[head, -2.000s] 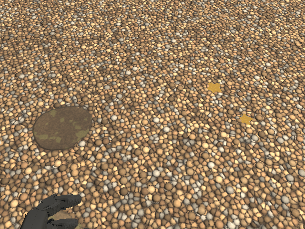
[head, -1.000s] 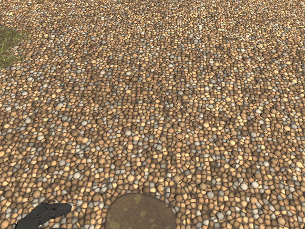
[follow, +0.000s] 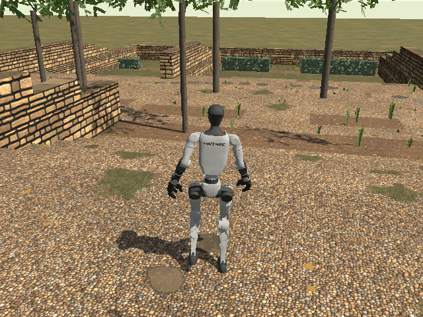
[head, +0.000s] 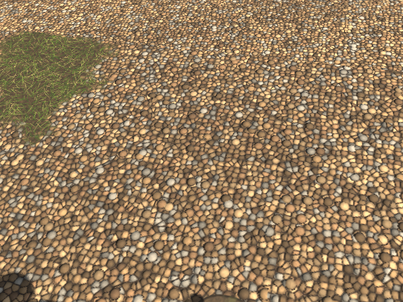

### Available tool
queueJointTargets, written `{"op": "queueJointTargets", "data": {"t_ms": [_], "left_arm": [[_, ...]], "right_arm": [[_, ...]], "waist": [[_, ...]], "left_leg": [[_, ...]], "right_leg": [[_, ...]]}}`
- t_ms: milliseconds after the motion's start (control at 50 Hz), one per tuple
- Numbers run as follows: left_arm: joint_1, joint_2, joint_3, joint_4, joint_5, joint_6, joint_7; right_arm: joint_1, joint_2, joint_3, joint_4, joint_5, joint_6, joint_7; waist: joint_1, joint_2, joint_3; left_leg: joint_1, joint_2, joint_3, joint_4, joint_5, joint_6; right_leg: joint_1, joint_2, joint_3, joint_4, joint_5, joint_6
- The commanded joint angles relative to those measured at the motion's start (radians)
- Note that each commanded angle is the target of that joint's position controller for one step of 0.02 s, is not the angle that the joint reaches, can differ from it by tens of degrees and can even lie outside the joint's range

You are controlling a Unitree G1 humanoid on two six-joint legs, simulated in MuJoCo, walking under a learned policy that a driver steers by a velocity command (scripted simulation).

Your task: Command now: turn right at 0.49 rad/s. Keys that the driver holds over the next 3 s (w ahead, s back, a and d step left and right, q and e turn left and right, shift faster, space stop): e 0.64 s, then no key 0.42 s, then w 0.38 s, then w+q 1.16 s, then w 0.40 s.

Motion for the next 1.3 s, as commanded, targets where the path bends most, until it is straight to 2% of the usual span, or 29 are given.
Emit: {"op": "queueJointTargets", "data": {"t_ms": [20,120,240,320,340,360,380,400,420,460,500,560,640,700,740,760,780,800,820,840,880,940,1060,1140,1180,1220,1240,1260,1300], "left_arm": [[-0.048,0.159,0.037,-0.084,-0.016,-0.014,0.021],[-0.021,0.191,0.053,-0.095,-0.018,0.005,0.035],[-0.077,0.208,0.062,-0.125,-0.016,0.023,0.022],[-0.140,0.191,0.057,-0.150,-0.035,0.037,0.027],[-0.123,0.162,0.048,-0.155,-0.031,0.038,0.031],[-0.059,0.100,0.032,-0.151,-0.011,0.035,0.026],[-0.053,0.148,0.050,-0.175,-0.021,0.026,0.025],[-0.030,0.221,0.071,-0.155,-0.015,0.022,0.025],[-0.026,0.243,0.085,-0.135,-0.022,0.028,0.023],[-0.020,0.195,0.079,-0.119,-0.020,0.048,0.026],[-0.062,0.152,0.065,-0.147,-0.028,0.049,0.016],[-0.124,0.124,0.049,-0.192,-0.028,0.043,0.007],[-0.119,0.110,0.037,-0.216,-0.021,0.045,-0.011],[-0.089,0.116,0.040,-0.216,-0.018,0.053,-0.018],[-0.009,0.116,0.046,-0.186,-0.014,0.053,-0.021],[0.017,0.151,0.056,-0.180,-0.012,0.052,-0.013],[0.038,0.253,0.073,-0.200,-0.005,0.050,0.006],[0.007,0.230,0.056,-0.218,0.025,0.028,-0.003],[-0.008,0.193,0.046,-0.213,0.032,0.007,-0.013],[-0.046,0.171,0.039,-0.198,0.026,-0.008,-0.014],[-0.110,0.146,0.029,-0.191,0.007,-0.017,-0.008],[-0.124,0.097,0.009,-0.172,0.012,-0.023,0.002],[-0.124,0.116,0.012,-0.119,0.013,-0.014,0.001],[-0.105,0.154,0.021,-0.082,-0.015,-0.004,0.004],[-0.123,0.107,0.009,-0.084,-0.008,-0.014,0.003],[-0.221,0.038,-0.005,-0.140,-0.009,-0.043,-0.002],[-0.241,0.057,0.001,-0.155,-0.023,-0.061,-0.004],[-0.258,0.101,0.017,-0.156,-0.033,-0.071,-0.005],[-0.206,0.098,0.024,-0.139,-0.032,-0.083,-0.017]], "right_arm": [[-0.036,-0.066,-0.021,-0.068,0.004,-0.022,-0.003],[-0.061,-0.049,-0.011,-0.066,0.013,-0.035,0.004],[-0.030,-0.077,-0.015,-0.050,0.021,-0.056,0.026],[0.071,-0.089,-0.022,-0.016,0.022,-0.079,0.045],[0.098,-0.126,-0.032,-0.007,0.014,-0.079,0.043],[0.088,-0.187,-0.040,-0.021,-0.004,-0.071,0.034],[0.071,-0.213,-0.041,-0.028,-0.041,-0.068,0.040],[0.035,-0.166,-0.028,-0.046,-0.035,-0.072,0.040],[-0.008,-0.114,-0.013,-0.055,-0.024,-0.073,0.036],[-0.033,-0.091,-0.002,-0.059,0.002,-0.068,0.027],[0.008,-0.101,0.000,-0.046,-0.003,-0.059,0.015],[0.069,-0.132,-0.009,-0.033,-0.010,-0.047,0.005],[0.041,-0.180,-0.024,-0.040,-0.001,-0.037,0.020],[0.047,-0.193,-0.025,-0.028,0.020,-0.037,0.037],[0.028,-0.177,-0.017,-0.018,0.041,-0.037,0.041],[0.091,-0.132,-0.001,0.010,0.032,-0.043,0.046],[0.109,-0.046,0.031,-0.015,-0.030,-0.049,0.056],[0.043,-0.078,0.019,-0.037,-0.016,-0.044,0.044],[0.020,-0.136,0.003,-0.029,0.007,-0.035,0.035],[0.026,-0.135,-0.001,-0.021,0.017,-0.028,0.031],[0.059,-0.136,-0.007,0.013,0.005,-0.015,0.018],[0.099,-0.105,0.000,0.036,0.011,-0.015,0.021],[0.058,-0.086,0.018,0.039,0.011,-0.018,0.022],[0.123,-0.090,0.022,0.080,0.014,-0.039,0.033],[0.189,-0.092,0.025,0.105,0.016,-0.060,0.033],[0.305,-0.178,0.000,0.152,0.020,-0.086,0.038],[0.299,-0.199,-0.006,0.146,0.013,-0.100,0.043],[0.299,-0.168,0.002,0.140,-0.001,-0.114,0.040],[0.283,-0.134,0.011,0.134,0.020,-0.132,0.039]], "waist": [[-0.028,-0.133,-0.134],[-0.002,-0.157,-0.132],[0.000,-0.201,-0.112],[-0.059,-0.195,-0.133],[-0.053,-0.147,-0.150],[-0.004,0.089,-0.175],[0.006,0.239,-0.129],[0.007,0.155,-0.116],[0.017,0.107,-0.092],[0.006,0.100,-0.059],[-0.023,0.119,-0.053],[-0.071,0.130,-0.091],[-0.070,0.142,-0.113],[-0.058,0.144,-0.112],[-0.007,0.118,-0.117],[-0.008,0.032,-0.136],[-0.041,-0.275,-0.193],[-0.001,-0.280,-0.196],[0.014,-0.185,-0.170],[-0.011,-0.180,-0.131],[-0.035,-0.163,-0.098],[-0.054,-0.167,-0.122],[-0.016,-0.164,-0.089],[-0.037,-0.156,-0.042],[-0.069,-0.117,-0.025],[-0.105,0.129,0.006],[-0.116,0.222,0.059],[-0.129,0.191,0.092],[-0.097,0.114,0.069]], "left_leg": [[-0.124,0.012,-0.061,0.047,0.077,-0.024],[-0.074,0.001,-0.068,-0.204,0.124,-0.047],[0.097,-0.026,-0.072,-0.401,0.106,-0.036],[0.276,-0.027,-0.051,-0.716,0.299,0.002],[0.387,0.059,-0.106,-0.761,0.391,0.034],[0.487,0.272,-0.306,-0.769,0.579,0.118],[0.434,0.417,-0.501,-0.780,0.712,0.294],[0.401,0.435,-0.470,-0.787,0.656,0.340],[0.376,0.361,-0.357,-0.777,0.590,0.297],[0.381,0.277,-0.227,-0.771,0.525,0.248],[0.398,0.249,-0.147,-0.778,0.570,0.257],[0.505,0.289,-0.123,-0.771,0.631,0.285],[0.453,0.311,-0.047,-0.761,0.669,0.279],[0.431,0.322,-0.043,-0.718,0.674,0.265],[0.373,0.294,-0.008,-0.627,0.614,0.206],[0.280,0.248,0.047,-0.531,0.491,0.131],[0.055,0.143,0.141,-0.260,0.020,0.020],[-0.023,0.069,0.046,-0.083,-0.217,-0.014],[-0.017,0.090,-0.006,0.011,-0.194,-0.015],[-0.026,0.097,-0.021,0.024,-0.129,-0.008],[-0.015,0.102,-0.031,0.004,-0.008,-0.019],[0.061,0.092,-0.026,-0.059,0.092,-0.038],[0.185,0.088,-0.009,-0.381,0.068,-0.034],[0.313,0.028,0.080,-0.579,0.156,0.030],[0.408,0.071,0.013,-0.624,0.107,0.103],[0.446,0.240,-0.288,-0.806,-0.204,0.245],[0.469,0.376,-0.499,-0.928,-0.223,0.316],[0.487,0.411,-0.551,-0.950,-0.153,0.342],[0.604,0.368,-0.454,-0.927,-0.037,0.303]], "right_leg": [[0.216,-0.233,0.291,-0.168,0.572,-0.169],[0.244,-0.208,0.324,-0.166,0.446,-0.168],[0.127,-0.187,0.426,-0.155,0.373,-0.171],[0.099,-0.130,0.471,-0.076,0.367,-0.109],[0.022,-0.085,0.439,-0.016,0.223,-0.061],[-0.107,0.038,0.285,0.206,-0.124,-0.002],[-0.279,0.126,0.170,0.394,-0.402,0.050],[-0.298,0.049,0.174,0.571,-0.364,0.082],[-0.299,0.032,0.162,0.634,-0.290,0.098],[-0.336,0.019,0.137,0.686,-0.181,0.136],[-0.343,0.007,0.083,0.636,-0.131,0.157],[-0.351,-0.030,0.049,0.499,-0.128,0.173],[-0.196,-0.053,-0.019,0.313,-0.125,0.151],[-0.095,-0.028,-0.049,0.158,-0.097,0.112],[0.061,0.003,-0.072,-0.086,0.090,0.056],[0.203,-0.026,-0.004,-0.171,0.259,0.024],[0.387,-0.294,0.320,-0.150,0.686,-0.065],[0.247,-0.429,0.429,-0.156,0.733,-0.266],[0.194,-0.375,0.364,-0.180,0.633,-0.277],[0.169,-0.308,0.290,-0.186,0.536,-0.226],[0.144,-0.250,0.226,-0.197,0.479,-0.167],[0.139,-0.214,0.170,-0.205,0.500,-0.165],[0.118,-0.218,0.215,-0.209,0.312,-0.177],[0.003,-0.186,0.280,-0.285,-0.324,-0.144],[-0.098,-0.152,0.273,-0.219,-0.383,-0.105],[-0.278,0.037,0.003,0.106,-0.274,-0.002],[-0.383,0.052,-0.043,0.251,-0.230,0.016],[-0.471,0.006,0.022,0.402,-0.286,0.017],[-0.581,-0.050,0.051,0.472,-0.193,0.009]]}}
